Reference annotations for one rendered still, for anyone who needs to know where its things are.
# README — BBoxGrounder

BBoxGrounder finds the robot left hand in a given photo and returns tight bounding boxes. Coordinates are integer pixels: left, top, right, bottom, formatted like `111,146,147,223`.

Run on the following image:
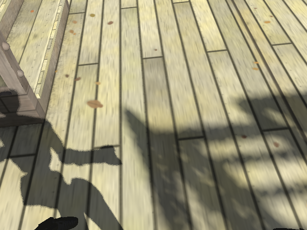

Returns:
35,217,79,230

